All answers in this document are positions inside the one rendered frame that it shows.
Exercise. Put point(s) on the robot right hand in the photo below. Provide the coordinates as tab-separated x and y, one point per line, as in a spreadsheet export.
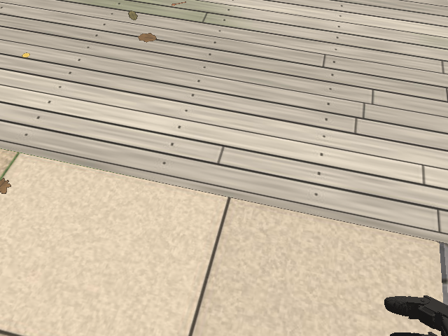
428	310

